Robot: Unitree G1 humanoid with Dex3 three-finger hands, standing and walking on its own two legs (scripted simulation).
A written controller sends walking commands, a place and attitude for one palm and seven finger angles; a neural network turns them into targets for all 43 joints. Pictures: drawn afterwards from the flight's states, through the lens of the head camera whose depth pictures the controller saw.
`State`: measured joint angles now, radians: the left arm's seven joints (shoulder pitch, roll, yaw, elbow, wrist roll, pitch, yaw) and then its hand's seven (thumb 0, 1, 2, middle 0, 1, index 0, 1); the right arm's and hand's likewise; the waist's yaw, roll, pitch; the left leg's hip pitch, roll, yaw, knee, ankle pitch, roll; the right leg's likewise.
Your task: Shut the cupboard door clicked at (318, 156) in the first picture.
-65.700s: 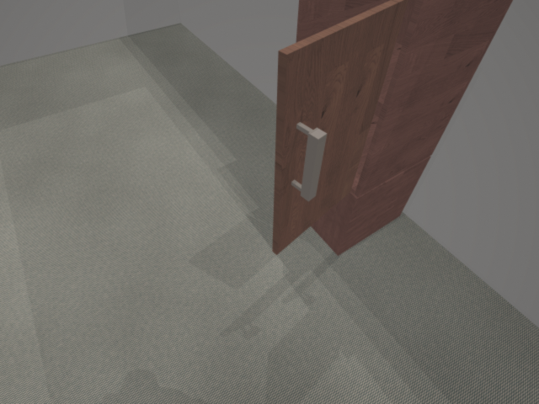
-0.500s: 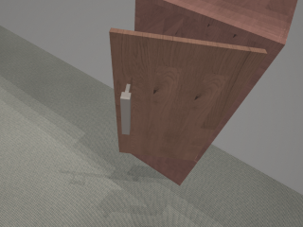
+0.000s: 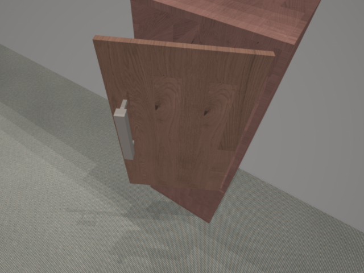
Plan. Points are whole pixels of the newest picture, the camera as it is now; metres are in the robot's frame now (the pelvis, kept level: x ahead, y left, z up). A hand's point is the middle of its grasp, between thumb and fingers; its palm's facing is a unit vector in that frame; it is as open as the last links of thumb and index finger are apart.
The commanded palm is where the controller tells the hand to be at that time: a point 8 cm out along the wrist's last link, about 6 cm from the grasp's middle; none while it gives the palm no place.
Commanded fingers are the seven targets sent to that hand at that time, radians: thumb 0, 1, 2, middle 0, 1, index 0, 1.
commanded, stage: come to a stop and stand still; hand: left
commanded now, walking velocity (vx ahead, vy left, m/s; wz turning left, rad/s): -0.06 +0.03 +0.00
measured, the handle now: (127, 131) +0.45 +0.18 +0.02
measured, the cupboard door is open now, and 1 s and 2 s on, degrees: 28 28 28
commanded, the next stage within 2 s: look again from close up in 0.62 s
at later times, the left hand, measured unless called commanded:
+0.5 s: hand out of the picture +0.02 +0.16 -0.17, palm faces +0.02 -0.99 -0.17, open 7.3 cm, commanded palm none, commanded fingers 0.00 0.90 0.90 -0.20 -0.30 -0.20 -0.30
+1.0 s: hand out of the picture +0.03 +0.17 -0.16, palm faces +0.00 -0.96 -0.27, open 7.3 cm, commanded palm none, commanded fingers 0.00 0.90 0.90 -0.20 -0.30 -0.20 -0.30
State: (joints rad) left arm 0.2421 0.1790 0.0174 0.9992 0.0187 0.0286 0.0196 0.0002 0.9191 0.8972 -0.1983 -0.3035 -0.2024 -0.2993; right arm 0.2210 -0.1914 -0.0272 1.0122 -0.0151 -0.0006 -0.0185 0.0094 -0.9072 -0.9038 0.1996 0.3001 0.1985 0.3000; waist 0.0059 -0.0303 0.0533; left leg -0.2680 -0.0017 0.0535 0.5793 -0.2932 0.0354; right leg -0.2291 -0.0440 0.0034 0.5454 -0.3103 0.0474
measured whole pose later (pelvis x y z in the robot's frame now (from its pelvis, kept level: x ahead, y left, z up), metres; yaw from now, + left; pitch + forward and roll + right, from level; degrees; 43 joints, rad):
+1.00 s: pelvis +0.02 -0.02 +0.00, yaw +0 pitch -1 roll +1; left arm 0.27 0.17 -0.02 1.08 0.01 0.00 0.03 0.00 0.91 0.90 -0.20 -0.30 -0.20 -0.30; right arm 0.28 -0.19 0.01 1.05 -0.01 -0.02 -0.02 0.02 -0.93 -0.90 0.20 0.30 0.20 0.30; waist -0.01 0.05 0.03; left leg -0.19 -0.01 0.06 0.49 -0.29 0.02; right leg -0.19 -0.05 0.01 0.53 -0.33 0.03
